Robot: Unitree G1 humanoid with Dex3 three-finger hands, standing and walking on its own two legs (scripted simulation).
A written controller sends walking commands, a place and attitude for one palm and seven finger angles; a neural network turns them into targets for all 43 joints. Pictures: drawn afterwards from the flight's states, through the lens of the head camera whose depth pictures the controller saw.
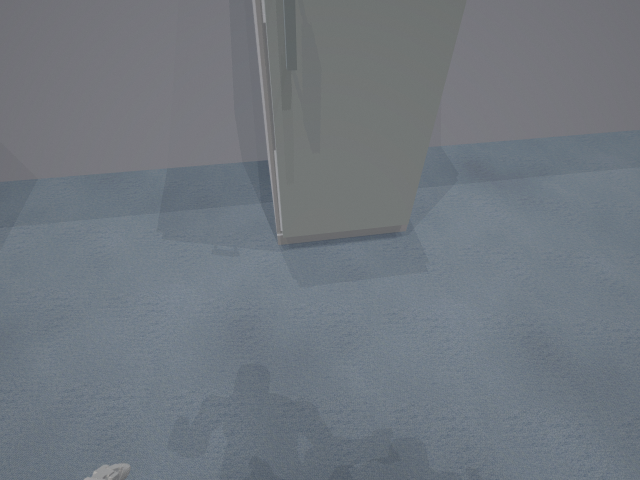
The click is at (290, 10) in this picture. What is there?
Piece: fridge door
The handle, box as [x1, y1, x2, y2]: [283, 0, 296, 70]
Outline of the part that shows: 283,0 286,67 287,70 296,69 294,0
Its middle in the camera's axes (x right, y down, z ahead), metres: -0.08 -0.56 +0.93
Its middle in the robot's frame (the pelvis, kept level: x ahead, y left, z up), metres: +1.09 +0.14 +0.17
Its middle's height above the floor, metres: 0.94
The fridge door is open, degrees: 0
